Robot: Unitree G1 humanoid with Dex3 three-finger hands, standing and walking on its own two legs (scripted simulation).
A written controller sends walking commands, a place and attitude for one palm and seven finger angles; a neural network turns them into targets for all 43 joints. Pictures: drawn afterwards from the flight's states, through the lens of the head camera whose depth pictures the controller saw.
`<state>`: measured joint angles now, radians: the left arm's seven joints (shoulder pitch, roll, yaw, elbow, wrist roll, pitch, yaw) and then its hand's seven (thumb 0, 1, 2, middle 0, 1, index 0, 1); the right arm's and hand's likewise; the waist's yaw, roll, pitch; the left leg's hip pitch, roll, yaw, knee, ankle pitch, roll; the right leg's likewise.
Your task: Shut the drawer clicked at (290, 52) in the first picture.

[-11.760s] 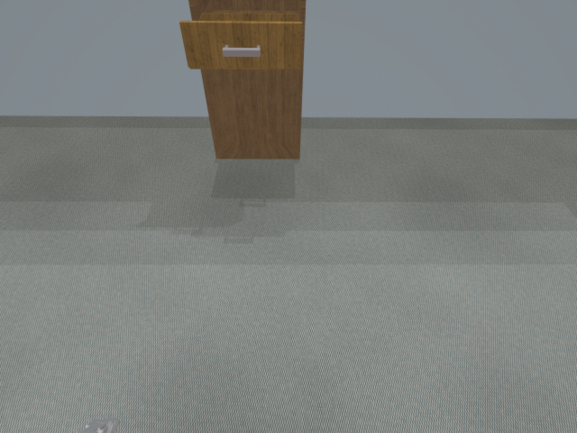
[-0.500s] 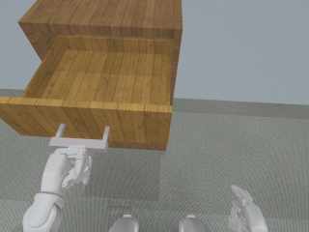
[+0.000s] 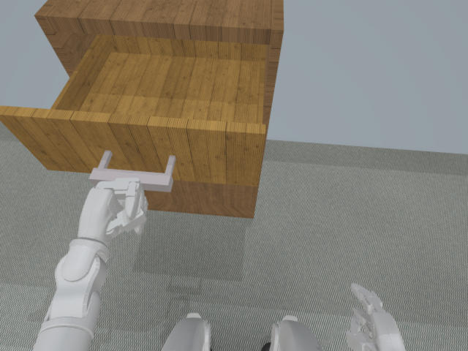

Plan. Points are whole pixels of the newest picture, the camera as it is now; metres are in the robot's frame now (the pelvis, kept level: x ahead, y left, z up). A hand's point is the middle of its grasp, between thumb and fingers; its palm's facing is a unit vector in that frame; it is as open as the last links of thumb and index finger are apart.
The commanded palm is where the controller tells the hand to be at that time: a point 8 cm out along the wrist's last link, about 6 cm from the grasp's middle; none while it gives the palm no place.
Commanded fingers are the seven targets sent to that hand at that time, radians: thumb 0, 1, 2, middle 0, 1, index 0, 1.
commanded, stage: push the drawer shut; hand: left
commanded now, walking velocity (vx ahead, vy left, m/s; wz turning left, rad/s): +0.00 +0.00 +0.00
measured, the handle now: (135, 169) +0.41 +0.19 +0.05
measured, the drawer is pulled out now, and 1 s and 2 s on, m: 0.23 0.09 0.00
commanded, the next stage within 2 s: none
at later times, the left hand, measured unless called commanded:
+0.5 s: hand (153, 175) +0.40 +0.16 +0.04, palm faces -0.07 -1.00 -0.06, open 2.8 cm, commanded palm +0.39 +0.21 +0.05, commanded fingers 0.00 0.90 0.90 -1.40 -1.60 -1.40 -1.60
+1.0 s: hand (162, 147) +0.46 +0.16 +0.04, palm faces -0.06 -1.00 -0.07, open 2.8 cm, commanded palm +0.45 +0.21 +0.05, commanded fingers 0.00 0.90 0.90 -1.40 -1.60 -1.40 -1.60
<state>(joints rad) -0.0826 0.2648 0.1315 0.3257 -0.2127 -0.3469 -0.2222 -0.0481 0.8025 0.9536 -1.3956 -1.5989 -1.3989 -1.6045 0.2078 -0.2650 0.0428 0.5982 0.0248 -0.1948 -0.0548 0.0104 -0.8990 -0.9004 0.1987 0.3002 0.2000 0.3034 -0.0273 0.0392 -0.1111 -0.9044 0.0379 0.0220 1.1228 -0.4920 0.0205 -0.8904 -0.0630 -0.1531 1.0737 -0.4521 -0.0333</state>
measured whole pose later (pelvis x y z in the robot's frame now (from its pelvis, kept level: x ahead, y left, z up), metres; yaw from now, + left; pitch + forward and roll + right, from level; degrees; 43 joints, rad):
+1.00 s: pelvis +0.01 +0.00 +0.00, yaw -1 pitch +20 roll -2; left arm -0.65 0.35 0.26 0.94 -0.13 -0.45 -0.20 -0.05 0.81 0.95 -1.40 -1.60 -1.40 -1.60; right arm 0.29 -0.27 0.03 0.65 0.00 -0.06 -0.02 0.01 -0.90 -0.90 0.20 0.30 0.20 0.30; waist -0.10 0.02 -0.10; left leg -0.97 0.05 0.04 1.11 -0.49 0.02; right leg -0.97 -0.05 -0.13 1.06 -0.44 -0.03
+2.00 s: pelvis +0.00 +0.02 -0.02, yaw -3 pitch +28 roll -5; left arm -1.10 0.58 0.38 1.27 0.00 -0.39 -0.19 -0.08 0.62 0.92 -1.39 -1.60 -1.40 -1.60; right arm 0.38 -0.27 0.07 0.65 -0.05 0.01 0.01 0.00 -0.90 -0.90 0.20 0.30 0.20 0.30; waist -0.23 0.04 -0.10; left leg -1.20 0.06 0.02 1.22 -0.50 0.05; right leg -1.17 -0.04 -0.15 1.11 -0.42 -0.01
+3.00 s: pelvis +0.00 +0.02 -0.01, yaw -4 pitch +26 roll -4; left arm -0.98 0.53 0.41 1.16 -0.03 -0.37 -0.18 -0.03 0.78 0.89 -1.39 -1.60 -1.40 -1.60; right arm 0.39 -0.27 0.07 0.61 -0.04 0.02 0.04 0.00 -0.90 -0.90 0.20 0.30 0.20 0.30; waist -0.22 0.05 -0.11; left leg -1.14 0.08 0.04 1.18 -0.50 0.05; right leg -1.12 -0.01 -0.11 1.07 -0.41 -0.01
